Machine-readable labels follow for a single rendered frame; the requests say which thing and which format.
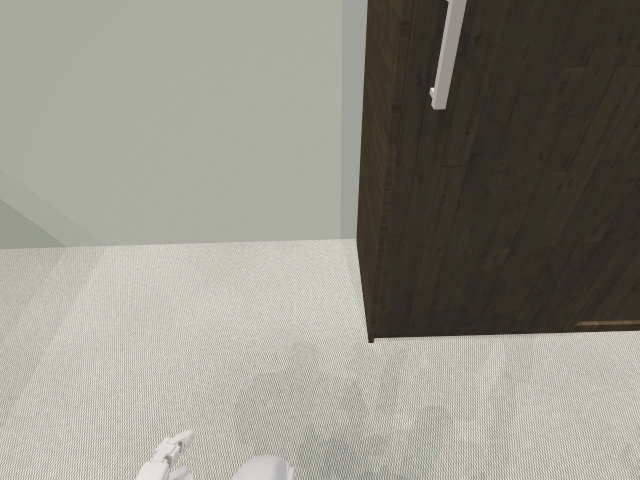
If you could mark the handle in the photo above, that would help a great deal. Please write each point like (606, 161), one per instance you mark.
(452, 29)

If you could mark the robot left thigh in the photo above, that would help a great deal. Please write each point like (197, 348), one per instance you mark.
(265, 467)

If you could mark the robot left hand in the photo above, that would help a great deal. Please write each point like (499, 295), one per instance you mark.
(165, 457)

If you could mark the wardrobe door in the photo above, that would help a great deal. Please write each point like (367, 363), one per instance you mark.
(512, 207)
(619, 298)

